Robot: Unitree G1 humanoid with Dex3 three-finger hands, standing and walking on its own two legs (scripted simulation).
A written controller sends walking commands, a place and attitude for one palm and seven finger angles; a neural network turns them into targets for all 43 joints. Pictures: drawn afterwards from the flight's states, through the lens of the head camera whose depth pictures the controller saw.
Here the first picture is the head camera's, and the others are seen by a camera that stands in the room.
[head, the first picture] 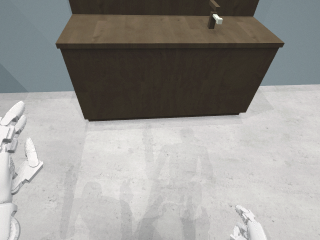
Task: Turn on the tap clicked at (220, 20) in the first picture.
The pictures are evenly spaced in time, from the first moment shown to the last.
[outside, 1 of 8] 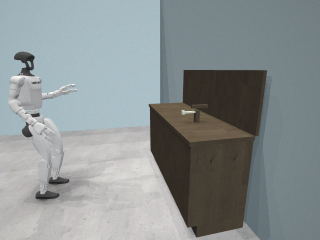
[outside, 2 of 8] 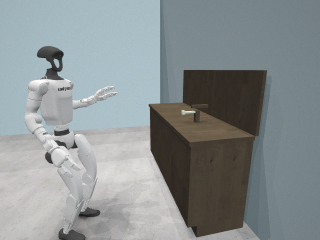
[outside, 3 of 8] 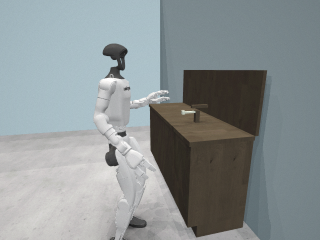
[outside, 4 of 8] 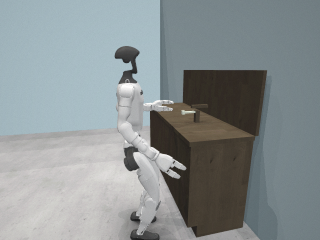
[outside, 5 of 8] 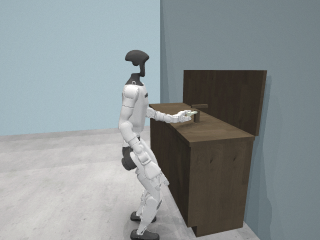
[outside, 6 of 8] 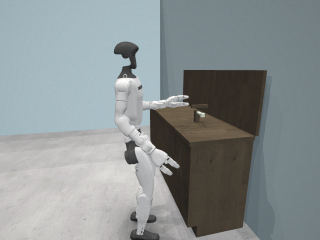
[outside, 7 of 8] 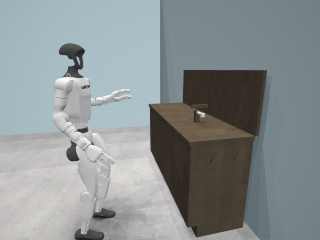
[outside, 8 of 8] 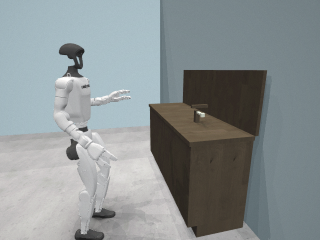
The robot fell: no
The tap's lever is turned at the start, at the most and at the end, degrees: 0 86 86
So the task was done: yes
